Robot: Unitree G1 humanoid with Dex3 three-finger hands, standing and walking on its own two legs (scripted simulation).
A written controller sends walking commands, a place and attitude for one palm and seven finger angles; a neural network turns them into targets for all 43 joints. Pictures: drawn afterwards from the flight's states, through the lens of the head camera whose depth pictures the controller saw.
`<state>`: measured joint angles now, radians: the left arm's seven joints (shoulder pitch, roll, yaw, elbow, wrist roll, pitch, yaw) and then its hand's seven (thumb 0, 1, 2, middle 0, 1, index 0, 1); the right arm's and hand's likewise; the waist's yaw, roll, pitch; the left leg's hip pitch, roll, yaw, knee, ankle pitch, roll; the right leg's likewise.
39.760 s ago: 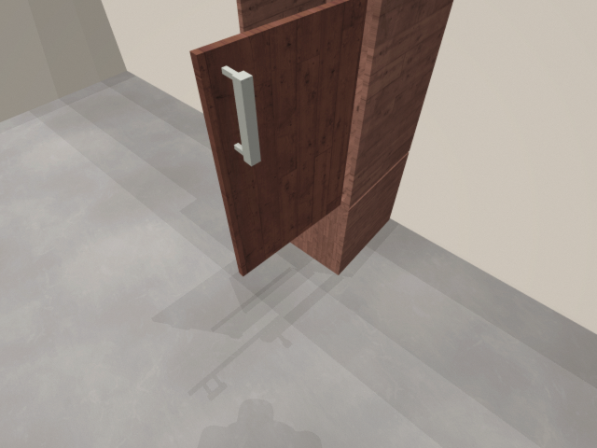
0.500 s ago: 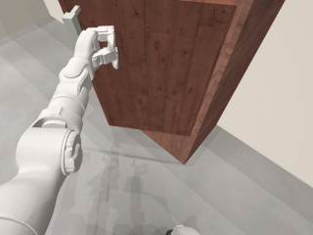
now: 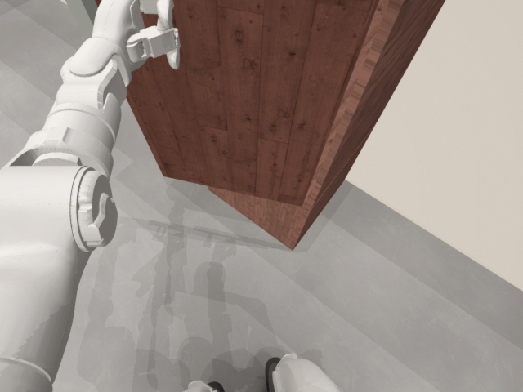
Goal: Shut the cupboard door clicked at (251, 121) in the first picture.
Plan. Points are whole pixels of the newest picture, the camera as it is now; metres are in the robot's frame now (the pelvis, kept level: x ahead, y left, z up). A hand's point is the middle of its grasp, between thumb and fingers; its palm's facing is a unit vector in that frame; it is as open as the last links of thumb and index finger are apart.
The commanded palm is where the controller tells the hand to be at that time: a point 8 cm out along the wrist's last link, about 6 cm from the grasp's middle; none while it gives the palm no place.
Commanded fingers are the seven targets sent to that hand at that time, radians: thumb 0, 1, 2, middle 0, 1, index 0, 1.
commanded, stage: push the door shut along its arc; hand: left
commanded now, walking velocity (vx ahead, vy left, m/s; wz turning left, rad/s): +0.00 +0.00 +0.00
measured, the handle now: (101, 20) +0.62 +0.11 +0.16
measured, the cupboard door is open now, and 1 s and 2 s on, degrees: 24 13 13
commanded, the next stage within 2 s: pull the fist back off the door in 0.18 s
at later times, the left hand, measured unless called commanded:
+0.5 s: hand (192, 20) +0.60 -0.01 +0.16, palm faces +0.07 -1.00 +0.02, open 3.1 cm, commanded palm +0.56 +0.03 +0.17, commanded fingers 0.00 0.90 0.90 -1.30 -1.50 -1.30 -1.50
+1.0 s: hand (193, 82) +0.50 +0.00 +0.14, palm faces +0.00 -1.00 -0.03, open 3.1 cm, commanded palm +0.48 +0.05 +0.17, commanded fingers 0.00 0.90 0.90 -1.30 -1.50 -1.30 -1.50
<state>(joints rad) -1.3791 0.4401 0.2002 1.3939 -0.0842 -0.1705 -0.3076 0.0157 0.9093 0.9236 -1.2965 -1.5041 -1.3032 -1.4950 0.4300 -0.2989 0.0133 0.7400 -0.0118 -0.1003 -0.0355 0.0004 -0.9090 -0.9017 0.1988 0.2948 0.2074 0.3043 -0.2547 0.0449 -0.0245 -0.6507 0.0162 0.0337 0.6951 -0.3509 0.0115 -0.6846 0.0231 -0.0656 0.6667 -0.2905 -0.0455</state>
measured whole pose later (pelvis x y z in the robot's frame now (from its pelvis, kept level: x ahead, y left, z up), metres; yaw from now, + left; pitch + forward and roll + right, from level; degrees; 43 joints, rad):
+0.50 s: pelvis +0.02 +0.00 -0.01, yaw -1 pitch +23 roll +0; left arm -1.38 0.22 0.33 1.29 0.04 -0.20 0.31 0.02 0.90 0.91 -1.29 -1.50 -1.30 -1.49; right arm 0.49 -0.26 -0.01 0.72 -0.11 -0.10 0.10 0.00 -0.91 -0.90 0.20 0.29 0.21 0.30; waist -0.23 0.07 -0.10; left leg -0.75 0.01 0.02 0.74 -0.37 0.00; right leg -0.79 0.03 -0.05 0.70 -0.32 -0.04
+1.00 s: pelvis +0.00 +0.00 +0.01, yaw -2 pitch +12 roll +0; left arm -1.07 0.09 0.15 1.14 -0.05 -0.15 0.24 0.02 0.90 0.90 -1.30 -1.50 -1.30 -1.50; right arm 0.36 -0.27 -0.03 0.70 -0.02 -0.05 0.04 0.00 -0.91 -0.90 0.20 0.29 0.20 0.30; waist -0.12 0.05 -0.06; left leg -0.50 0.01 -0.03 0.65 -0.35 -0.01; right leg -0.55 0.05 -0.04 0.62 -0.28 -0.05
